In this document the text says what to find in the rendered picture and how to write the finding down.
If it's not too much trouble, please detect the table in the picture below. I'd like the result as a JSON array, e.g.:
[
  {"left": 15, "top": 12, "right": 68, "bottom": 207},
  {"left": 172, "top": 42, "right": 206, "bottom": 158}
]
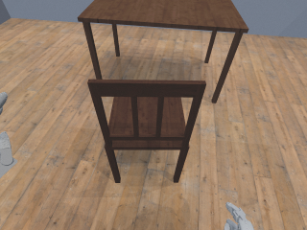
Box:
[{"left": 77, "top": 0, "right": 249, "bottom": 104}]

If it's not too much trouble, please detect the robot left hand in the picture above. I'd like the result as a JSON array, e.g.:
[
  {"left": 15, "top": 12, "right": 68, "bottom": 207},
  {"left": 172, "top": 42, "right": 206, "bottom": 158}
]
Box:
[{"left": 0, "top": 92, "right": 18, "bottom": 178}]

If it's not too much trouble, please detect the robot right hand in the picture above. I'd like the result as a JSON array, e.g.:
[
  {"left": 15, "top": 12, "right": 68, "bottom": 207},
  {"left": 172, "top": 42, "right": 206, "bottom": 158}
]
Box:
[{"left": 224, "top": 202, "right": 254, "bottom": 230}]

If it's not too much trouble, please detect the chair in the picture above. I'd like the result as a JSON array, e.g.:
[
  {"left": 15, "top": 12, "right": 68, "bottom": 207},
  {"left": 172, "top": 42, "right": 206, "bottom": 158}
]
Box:
[{"left": 87, "top": 79, "right": 206, "bottom": 183}]

